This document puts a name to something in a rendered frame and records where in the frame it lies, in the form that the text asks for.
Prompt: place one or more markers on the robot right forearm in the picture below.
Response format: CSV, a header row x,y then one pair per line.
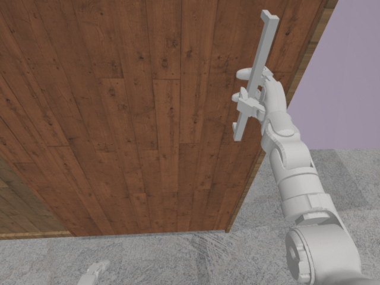
x,y
303,198

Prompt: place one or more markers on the left robot hand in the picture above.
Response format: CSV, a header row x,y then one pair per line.
x,y
93,273

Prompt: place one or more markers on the handle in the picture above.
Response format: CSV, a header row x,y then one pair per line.
x,y
268,32

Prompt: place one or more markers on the wardrobe door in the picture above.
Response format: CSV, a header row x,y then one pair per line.
x,y
21,210
118,114

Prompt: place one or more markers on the robot right upper arm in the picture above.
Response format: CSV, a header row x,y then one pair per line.
x,y
323,255

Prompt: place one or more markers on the right robot hand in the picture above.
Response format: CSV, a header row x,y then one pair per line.
x,y
270,99

